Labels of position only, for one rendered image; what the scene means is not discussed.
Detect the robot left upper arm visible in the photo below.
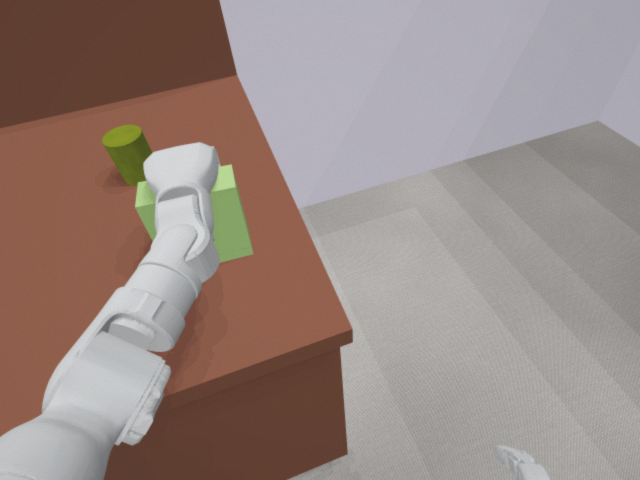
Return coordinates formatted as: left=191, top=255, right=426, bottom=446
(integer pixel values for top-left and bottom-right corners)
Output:
left=0, top=331, right=171, bottom=480

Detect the right robot hand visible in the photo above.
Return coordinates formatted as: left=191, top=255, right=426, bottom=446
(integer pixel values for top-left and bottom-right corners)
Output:
left=495, top=445, right=551, bottom=480

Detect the robot left forearm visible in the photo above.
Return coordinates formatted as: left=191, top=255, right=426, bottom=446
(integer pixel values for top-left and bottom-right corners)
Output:
left=42, top=181, right=220, bottom=413

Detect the sponge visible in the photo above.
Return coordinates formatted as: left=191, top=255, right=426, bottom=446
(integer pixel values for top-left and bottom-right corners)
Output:
left=135, top=164, right=253, bottom=263

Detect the left robot hand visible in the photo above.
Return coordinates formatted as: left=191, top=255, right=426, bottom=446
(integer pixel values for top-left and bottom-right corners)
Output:
left=143, top=142, right=221, bottom=241

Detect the table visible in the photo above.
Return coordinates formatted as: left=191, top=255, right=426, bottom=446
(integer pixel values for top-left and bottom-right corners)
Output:
left=0, top=0, right=353, bottom=480

